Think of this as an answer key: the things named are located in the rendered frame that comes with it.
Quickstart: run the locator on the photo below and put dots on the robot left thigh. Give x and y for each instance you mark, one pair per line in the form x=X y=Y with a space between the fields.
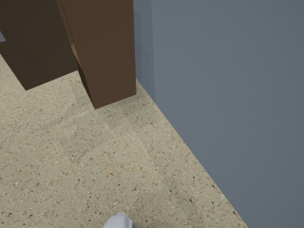
x=119 y=221

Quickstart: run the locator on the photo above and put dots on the cupboard door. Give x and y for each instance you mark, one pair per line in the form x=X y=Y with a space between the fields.
x=37 y=48

